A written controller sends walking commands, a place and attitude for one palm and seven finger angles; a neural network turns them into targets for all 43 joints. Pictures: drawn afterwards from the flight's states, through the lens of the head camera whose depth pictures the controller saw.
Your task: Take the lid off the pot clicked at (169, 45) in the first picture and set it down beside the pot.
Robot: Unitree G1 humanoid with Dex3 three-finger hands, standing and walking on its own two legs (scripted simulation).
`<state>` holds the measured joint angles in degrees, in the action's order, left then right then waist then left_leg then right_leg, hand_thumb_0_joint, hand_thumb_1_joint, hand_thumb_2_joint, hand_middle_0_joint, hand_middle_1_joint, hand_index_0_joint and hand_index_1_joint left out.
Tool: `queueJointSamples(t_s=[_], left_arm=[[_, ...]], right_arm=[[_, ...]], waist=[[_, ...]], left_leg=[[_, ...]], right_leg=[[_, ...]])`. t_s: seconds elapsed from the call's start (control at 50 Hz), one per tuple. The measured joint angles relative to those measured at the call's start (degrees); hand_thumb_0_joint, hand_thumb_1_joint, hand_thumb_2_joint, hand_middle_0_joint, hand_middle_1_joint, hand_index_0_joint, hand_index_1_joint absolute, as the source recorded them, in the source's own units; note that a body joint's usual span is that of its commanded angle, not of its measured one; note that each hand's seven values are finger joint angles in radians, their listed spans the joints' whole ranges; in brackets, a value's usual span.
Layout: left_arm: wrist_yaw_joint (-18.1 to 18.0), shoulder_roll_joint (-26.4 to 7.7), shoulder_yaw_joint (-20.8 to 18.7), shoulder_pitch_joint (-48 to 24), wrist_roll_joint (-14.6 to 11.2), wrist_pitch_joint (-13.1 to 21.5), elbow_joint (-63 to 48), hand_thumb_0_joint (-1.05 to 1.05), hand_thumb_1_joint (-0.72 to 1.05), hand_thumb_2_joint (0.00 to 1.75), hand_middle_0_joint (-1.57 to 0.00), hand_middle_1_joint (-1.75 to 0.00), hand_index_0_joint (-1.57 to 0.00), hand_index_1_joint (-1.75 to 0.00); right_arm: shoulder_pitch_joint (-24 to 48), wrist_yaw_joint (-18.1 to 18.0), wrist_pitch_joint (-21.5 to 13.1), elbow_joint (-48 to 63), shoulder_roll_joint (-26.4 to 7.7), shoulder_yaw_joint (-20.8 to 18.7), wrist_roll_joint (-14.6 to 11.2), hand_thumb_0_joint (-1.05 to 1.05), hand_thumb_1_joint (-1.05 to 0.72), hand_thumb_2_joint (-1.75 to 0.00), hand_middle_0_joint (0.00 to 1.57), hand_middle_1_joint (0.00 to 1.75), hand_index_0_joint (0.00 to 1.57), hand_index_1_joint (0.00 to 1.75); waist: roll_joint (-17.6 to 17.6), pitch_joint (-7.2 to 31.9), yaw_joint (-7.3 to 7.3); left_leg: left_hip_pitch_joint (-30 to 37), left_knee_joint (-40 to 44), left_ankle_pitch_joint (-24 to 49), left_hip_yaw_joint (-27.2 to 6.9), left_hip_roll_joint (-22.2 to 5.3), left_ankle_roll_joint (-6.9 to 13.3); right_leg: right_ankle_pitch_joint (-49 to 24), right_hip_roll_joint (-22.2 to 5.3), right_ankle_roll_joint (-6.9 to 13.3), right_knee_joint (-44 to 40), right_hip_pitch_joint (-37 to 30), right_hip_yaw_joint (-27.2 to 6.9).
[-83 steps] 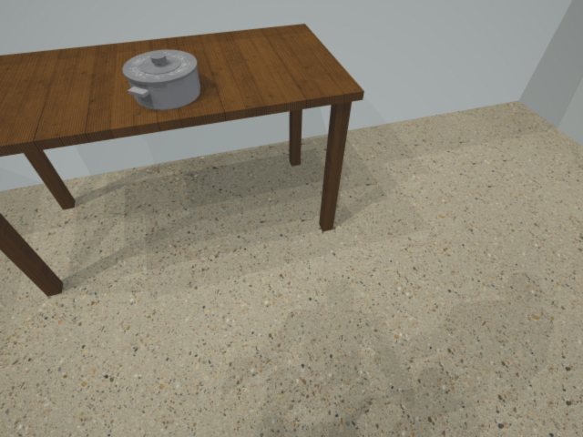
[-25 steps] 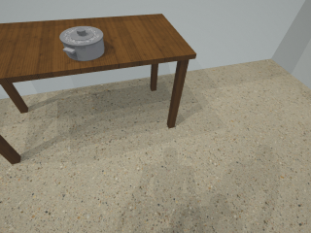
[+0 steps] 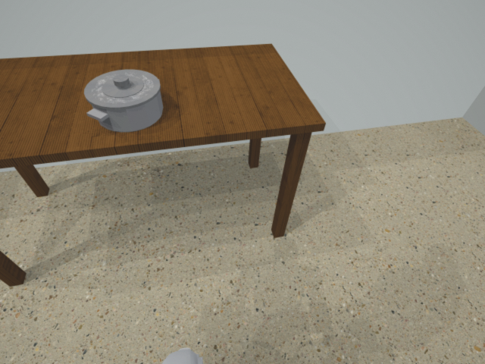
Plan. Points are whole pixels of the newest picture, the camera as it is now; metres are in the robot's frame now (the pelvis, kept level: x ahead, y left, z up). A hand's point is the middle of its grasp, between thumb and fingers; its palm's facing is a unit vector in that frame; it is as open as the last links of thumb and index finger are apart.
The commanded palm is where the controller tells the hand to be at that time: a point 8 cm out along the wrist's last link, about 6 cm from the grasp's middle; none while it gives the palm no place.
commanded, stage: turn to face it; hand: left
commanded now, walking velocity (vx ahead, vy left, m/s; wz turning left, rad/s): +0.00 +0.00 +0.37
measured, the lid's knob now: (121, 80) +0.82 +0.36 +0.04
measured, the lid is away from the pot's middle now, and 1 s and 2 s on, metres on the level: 0.00 0.00 0.00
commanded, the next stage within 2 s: take the last steps up to it in 0.40 s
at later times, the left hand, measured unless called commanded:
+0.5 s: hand out of the picture +0.11 +0.19 -0.17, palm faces +0.19 -0.94 -0.27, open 7.4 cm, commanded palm none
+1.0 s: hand out of the picture +0.05 +0.18 -0.17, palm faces +0.37 -0.91 -0.19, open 7.4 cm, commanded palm none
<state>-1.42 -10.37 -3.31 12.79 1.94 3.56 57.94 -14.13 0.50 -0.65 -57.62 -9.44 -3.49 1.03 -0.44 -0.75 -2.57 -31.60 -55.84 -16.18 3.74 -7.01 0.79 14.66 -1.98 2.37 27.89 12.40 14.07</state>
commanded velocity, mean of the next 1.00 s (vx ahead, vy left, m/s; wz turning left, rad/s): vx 0.15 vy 0.03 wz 0.17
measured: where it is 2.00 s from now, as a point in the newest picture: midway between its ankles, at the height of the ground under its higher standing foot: (204, 344)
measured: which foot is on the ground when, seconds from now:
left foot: up 0.00-0.10, down 0.12-0.50, up 0.52-0.98, down 1.00-1.00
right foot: down 0.00-0.12, up 0.14-0.46, down 0.48-1.00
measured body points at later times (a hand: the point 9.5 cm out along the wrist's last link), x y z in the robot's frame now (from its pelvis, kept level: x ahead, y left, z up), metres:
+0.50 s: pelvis +0.11 -0.01 -0.01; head +0.14 -0.03 +0.44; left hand +0.11 +0.24 -0.15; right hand +0.21 -0.23 -0.16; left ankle +0.13 +0.12 -0.73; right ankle +0.15 -0.11 -0.74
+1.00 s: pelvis +0.20 +0.04 +0.00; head +0.22 +0.06 +0.45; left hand +0.04 +0.23 -0.15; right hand +0.37 -0.15 -0.14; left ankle +0.19 +0.16 -0.74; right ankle +0.15 -0.11 -0.73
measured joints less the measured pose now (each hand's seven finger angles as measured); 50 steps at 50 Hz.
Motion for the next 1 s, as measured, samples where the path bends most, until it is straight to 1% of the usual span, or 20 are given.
queueJointSamples(t_s=[0.08, 0.12, 0.14, 0.18, 0.22, 0.26, 0.36, 0.42, 0.46, 0.48, 0.5, 0.52, 0.56, 0.58, 0.64, 0.7, 0.8, 0.9, 0.96, 1.0], left_arm=[[0.38, -0.92, 0.20, 2.64, -0.01, -0.74, 0.15, 0.00, 0.94, 0.90, -0.20, -0.30, -0.20, -0.30], [0.51, -1.21, 0.15, 4.63, -0.28, -1.41, -0.01, 0.00, 0.93, 0.90, -0.20, -0.30, -0.20, -0.30], [0.63, -1.47, 0.03, 5.28, -0.59, -1.99, 0.06, 0.00, 0.93, 0.90, -0.20, -0.30, -0.20, -0.30], [0.49, -2.32, -0.07, 5.28, -0.68, -3.54, 0.32, 0.00, 0.92, 0.90, -0.20, -0.30, -0.20, -0.30], [0.40, -2.78, -0.33, 4.65, -0.64, -4.43, 0.50, 0.01, 0.92, 0.90, -0.20, -0.30, -0.20, -0.29], [0.55, -2.83, -0.41, 3.93, -0.59, -4.65, 0.20, 0.01, 0.92, 0.90, -0.20, -0.30, -0.20, -0.29], [0.45, -1.65, 0.06, 3.63, -0.66, -4.99, -1.32, 0.01, 0.91, 0.90, -0.20, -0.30, -0.19, -0.29], [0.25, -0.80, 0.39, 3.50, -0.70, -5.13, -1.66, 0.01, 0.91, 0.90, -0.20, -0.30, -0.19, -0.29], [0.16, -0.35, 0.61, 3.46, -0.76, -4.75, -1.89, 0.01, 0.91, 0.90, -0.20, -0.30, -0.19, -0.29], [0.12, -0.36, 0.73, 3.67, -0.73, -4.34, -2.20, 0.01, 0.91, 0.90, -0.20, -0.30, -0.19, -0.29], [-0.05, -0.01, 0.83, 3.57, -0.54, -3.88, -2.17, 0.01, 0.91, 0.90, -0.20, -0.30, -0.19, -0.29], [-0.09, 0.48, 1.08, 3.35, -0.38, -3.67, -2.10, 0.01, 0.91, 0.90, -0.20, -0.30, -0.20, -0.29], [-0.04, 1.28, 1.46, 3.35, -0.29, -3.18, -2.17, 0.01, 0.91, 0.90, -0.20, -0.30, -0.20, -0.29], [-0.03, 1.65, 1.52, 3.52, -0.28, -2.92, -2.19, 0.01, 0.91, 0.90, -0.20, -0.30, -0.20, -0.29], [0.16, 2.54, 1.60, 4.39, -0.27, -2.05, -1.96, 0.01, 0.91, 0.90, -0.20, -0.30, -0.20, -0.30], [0.27, 2.83, 1.50, 5.61, -0.16, -1.13, -1.38, 0.01, 0.91, 0.90, -0.20, -0.30, -0.20, -0.30], [0.70, 2.79, 1.39, 8.22, 0.01, -0.16, 0.40, 0.01, 0.91, 0.90, -0.20, -0.30, -0.20, -0.30], [0.88, 2.10, 1.11, 11.28, 0.21, -0.29, 3.22, 0.01, 0.91, 0.90, -0.20, -0.30, -0.20, -0.30], [0.94, 1.33, 0.76, 12.96, 0.18, -0.95, 5.04, 0.01, 0.91, 0.90, -0.20, -0.30, -0.20, -0.30], [1.05, 0.99, 0.54, 14.39, -0.06, -1.49, 5.97, 0.01, 0.91, 0.90, -0.20, -0.30, -0.20, -0.30]], right_arm=[[3.49, 0.62, -0.28, 2.67, -0.51, 0.40, 0.07, 0.00, -0.91, -0.90, 0.19, 0.30, 0.20, 0.30], [4.17, 0.82, -0.77, 4.09, -1.13, 0.85, 0.28, 0.00, -0.91, -0.90, 0.20, 0.30, 0.20, 0.30], [4.54, 0.69, -1.14, 4.63, -1.26, 0.93, 0.45, 0.00, -0.91, -0.90, 0.20, 0.30, 0.20, 0.30], [5.21, 0.28, -1.23, 5.24, -0.99, 1.58, 0.32, 0.00, -0.91, -0.90, 0.20, 0.30, 0.20, 0.30], [5.13, -0.27, -0.96, 5.21, -0.64, 2.10, 0.16, 0.00, -0.91, -0.90, 0.20, 0.30, 0.20, 0.30], [4.81, -0.69, -0.53, 4.60, -0.36, 2.41, 0.01, 0.00, -0.91, -0.90, 0.20, 0.30, 0.20, 0.30], [3.97, -0.85, 0.81, 3.07, -0.19, 2.40, -0.21, 0.00, -0.91, -0.90, 0.20, 0.30, 0.21, 0.30], [3.58, -0.81, 1.36, 2.65, -0.63, 1.93, -0.08, 0.00, -0.92, -0.90, 0.20, 0.30, 0.21, 0.30], [3.16, -0.74, 1.78, 2.20, -0.89, 1.72, -0.16, 0.00, -0.92, -0.90, 0.20, 0.30, 0.21, 0.30], [2.79, -0.68, 1.95, 1.99, -0.90, 1.63, -0.33, 0.00, -0.91, -0.90, 0.20, 0.30, 0.21, 0.30], [2.64, -0.60, 2.16, 1.68, -1.17, 1.46, -0.58, 0.00, -0.91, -0.90, 0.20, 0.30, 0.21, 0.30], [2.53, -0.56, 2.54, 1.34, -1.52, 1.19, -0.70, 0.00, -0.91, -0.90, 0.20, 0.30, 0.21, 0.30], [2.23, -0.49, 3.52, 0.59, -1.97, 0.77, -0.51, 0.00, -0.91, -0.90, 0.20, 0.30, 0.21, 0.30], [2.07, -0.38, 3.75, 0.23, -2.14, 0.59, -0.38, 0.00, -0.91, -0.90, 0.20, 0.30, 0.20, 0.30], [1.47, 0.20, 3.42, -0.44, -2.55, 0.16, 0.04, 0.00, -0.91, -0.90, 0.20, 0.30, 0.20, 0.30], [0.97, 0.65, 3.05, -0.78, -2.62, -0.08, 0.23, 0.00, -0.91, -0.90, 0.20, 0.30, 0.20, 0.30], [1.67, 1.12, 2.99, -1.12, -2.65, -0.08, 0.30, 0.00, -0.91, -0.90, 0.20, 0.30, 0.20, 0.30], [4.02, 1.56, 2.43, -0.57, -2.25, 0.36, 0.12, 0.00, -0.91, -0.90, 0.20, 0.30, 0.20, 0.30], [5.57, 1.68, 1.37, 0.33, -1.59, 0.91, -0.06, 0.00, -0.91, -0.90, 0.20, 0.30, 0.20, 0.30], [6.01, 1.55, -0.02, 1.29, -1.36, 1.44, -0.04, 0.00, -0.91, -0.90, 0.20, 0.30, 0.20, 0.30]], waist=[[1.08, -0.67, 2.16], [1.28, -0.92, 3.00], [1.59, -0.97, 3.02], [2.80, -1.81, 3.32], [3.30, -2.19, 3.49], [3.35, -2.39, 3.72], [1.67, -2.05, 3.58], [0.58, -2.02, 2.80], [0.01, -1.97, 2.50], [0.18, -1.79, 2.48], [-0.39, -1.85, 2.61], [-1.19, -2.00, 2.54], [-1.78, -1.77, 2.60], [-1.81, -1.61, 2.74], [-1.74, -1.14, 2.86], [-1.18, -0.69, 2.97], [-0.46, -0.46, 4.04], [0.35, -0.62, 5.74], [1.09, -0.85, 6.57], [1.08, -0.78, 6.60]], left_leg=[[3.72, 12.27, 1.42, 1.96, 1.19, -0.11], [7.93, 19.15, 5.19, 2.64, 2.23, 0.53], [8.01, 18.87, 5.19, 2.59, 2.82, 1.50], [7.79, 16.51, 2.54, 2.73, 4.04, 2.54], [8.92, 18.07, 2.05, 2.44, 5.07, 2.61], [10.63, 21.61, 3.63, 1.98, 6.09, 2.08], [13.81, 27.98, 5.98, 0.56, 7.40, 1.97], [14.56, 28.62, 5.84, -0.33, 7.66, 1.24], [14.43, 27.35, 4.90, -0.97, 7.68, 0.47], [14.01, 25.98, 4.05, -1.16, 7.92, -0.03], [13.32, 23.96, 2.75, -1.52, 7.60, -0.26], [12.40, 20.94, -1.22, -2.29, 7.41, -0.44], [9.76, 11.90, -7.75, -3.62, 7.80, -0.61], [8.44, 6.90, -8.46, -3.84, 7.84, -0.67], [5.95, -3.07, -5.81, -3.62, 6.82, -1.12], [5.35, -4.77, -3.26, -2.98, 5.26, -1.72], [5.48, 0.59, -1.23, -2.19, 3.23, -2.08], [7.00, 9.96, -1.23, -0.72, 2.78, -1.42], [10.15, 17.95, -0.86, 0.89, 3.35, -0.58], [14.24, 24.88, 0.06, 2.16, 3.81, 0.11]], right_leg=[[3.54, -1.12, -1.51, 1.37, -3.23, 1.33], [7.15, -2.23, -2.54, 6.01, -3.21, 1.58], [10.41, -2.86, -3.15, 11.64, -1.41, 0.54], [16.74, -2.63, -3.68, 25.43, 3.88, -4.37], [16.30, -2.02, -4.15, 34.75, 8.81, -7.61], [12.82, -2.27, -4.68, 36.97, 12.02, -9.28], [10.10, -2.75, -5.36, 27.37, 13.12, -11.03], [9.56, -2.23, -5.31, 19.53, 10.84, -11.21], [6.41, -1.51, -5.23, 12.53, 7.84, -10.97], [3.72, -1.39, -5.13, 7.70, 5.74, -10.97], [2.05, -0.93, -3.44, 6.43, 5.11, -10.61], [2.12, -0.58, -2.08, 6.98, 4.93, -9.91], [2.88, -0.60, -0.64, 6.62, 3.97, -8.68], [2.84, -0.66, -0.37, 5.55, 3.15, -8.27], [1.58, -0.77, -0.30, 1.38, 0.38, -7.13], [0.70, -1.16, -0.30, -2.08, -1.95, -5.96], [0.39, -1.92, -1.02, -5.75, -4.86, -4.29], [1.56, -2.95, -2.70, -6.99, -7.16, -3.53], [3.64, -3.81, -4.22, -5.47, -7.97, -3.64], [6.75, -4.26, -4.99, -1.24, -7.25, -4.12]])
